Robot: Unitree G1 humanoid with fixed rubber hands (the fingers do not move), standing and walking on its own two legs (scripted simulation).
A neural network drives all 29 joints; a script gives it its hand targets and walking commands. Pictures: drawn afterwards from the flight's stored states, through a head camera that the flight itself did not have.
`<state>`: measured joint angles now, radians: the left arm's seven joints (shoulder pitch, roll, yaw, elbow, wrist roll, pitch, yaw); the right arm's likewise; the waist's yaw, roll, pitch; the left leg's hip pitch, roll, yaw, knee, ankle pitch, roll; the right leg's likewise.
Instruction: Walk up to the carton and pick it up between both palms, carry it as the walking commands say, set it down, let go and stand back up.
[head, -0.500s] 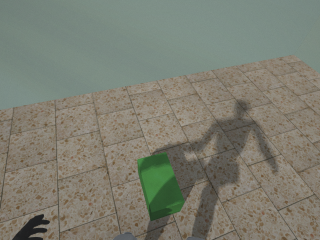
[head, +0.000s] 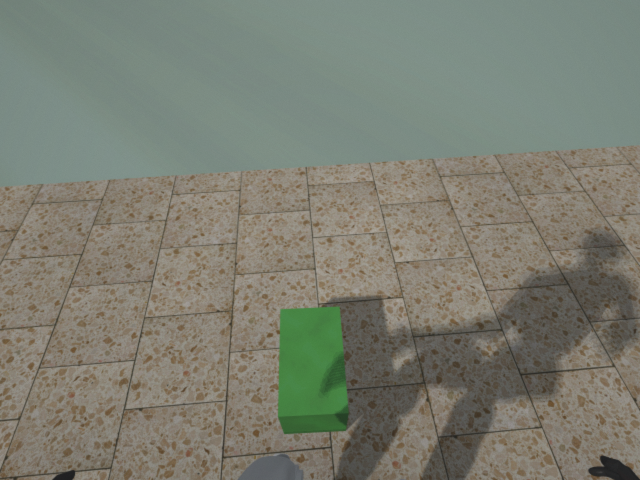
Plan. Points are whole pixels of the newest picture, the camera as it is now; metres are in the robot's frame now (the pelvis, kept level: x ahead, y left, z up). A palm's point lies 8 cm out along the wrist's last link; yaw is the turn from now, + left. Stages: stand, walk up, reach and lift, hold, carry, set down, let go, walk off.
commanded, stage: walk up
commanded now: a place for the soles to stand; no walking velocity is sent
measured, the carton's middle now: (312, 368) +0.49 +0.07 -0.65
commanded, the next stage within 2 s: reach and lift in 1.58 s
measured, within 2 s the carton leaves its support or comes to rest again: neither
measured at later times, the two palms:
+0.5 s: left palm out of the picture +0.02 +0.35 -0.07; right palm (596, 478) +0.17 -0.30 -0.07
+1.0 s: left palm out of the picture +0.06 +0.36 -0.06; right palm (567, 439) +0.20 -0.27 -0.05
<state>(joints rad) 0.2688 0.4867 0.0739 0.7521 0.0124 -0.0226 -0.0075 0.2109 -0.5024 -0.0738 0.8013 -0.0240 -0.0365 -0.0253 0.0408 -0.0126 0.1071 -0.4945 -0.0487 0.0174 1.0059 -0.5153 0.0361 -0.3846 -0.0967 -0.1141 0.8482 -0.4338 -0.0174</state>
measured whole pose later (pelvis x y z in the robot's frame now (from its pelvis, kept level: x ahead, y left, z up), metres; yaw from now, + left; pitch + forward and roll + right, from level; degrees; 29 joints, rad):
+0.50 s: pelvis +0.00 +0.00 +0.01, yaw +10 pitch -2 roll +0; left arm 0.22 0.45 0.03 0.90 0.00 -0.06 0.01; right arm 0.15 -0.46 -0.04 0.89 -0.02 -0.02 0.03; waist 0.02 0.02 0.05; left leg -0.33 -0.04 -0.05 0.70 -0.33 0.02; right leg -0.33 -0.08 -0.08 0.71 -0.36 0.01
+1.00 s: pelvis +0.02 +0.02 +0.04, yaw +11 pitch -2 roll +0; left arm 0.06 0.43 0.01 1.07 0.00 -0.05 0.01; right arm 0.03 -0.42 -0.01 1.05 -0.01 -0.01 0.02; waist 0.01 0.00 0.04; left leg -0.17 -0.04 -0.07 0.42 -0.22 0.02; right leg -0.14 -0.07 -0.08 0.38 -0.21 0.04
